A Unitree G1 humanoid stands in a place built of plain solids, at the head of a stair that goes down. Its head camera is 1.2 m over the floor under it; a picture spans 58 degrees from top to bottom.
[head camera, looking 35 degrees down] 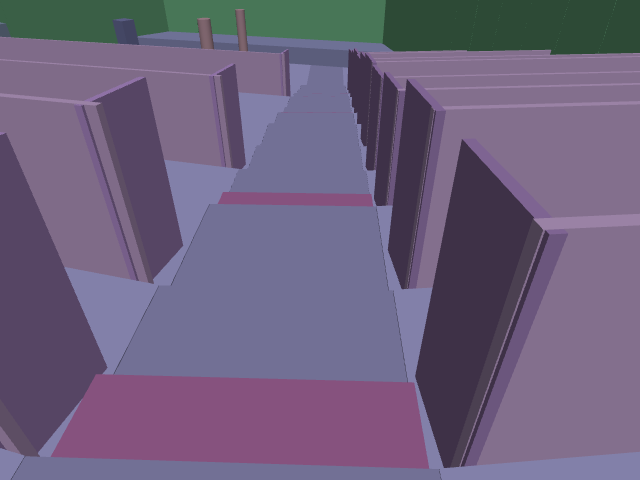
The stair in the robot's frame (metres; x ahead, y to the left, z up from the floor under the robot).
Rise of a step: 0.11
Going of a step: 0.49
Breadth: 1.16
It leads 2 degrees to the right of straight ahead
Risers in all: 3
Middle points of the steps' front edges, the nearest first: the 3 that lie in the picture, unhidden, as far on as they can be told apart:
0.63 0.25 0.00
1.00 0.24 -0.11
1.62 0.22 -0.22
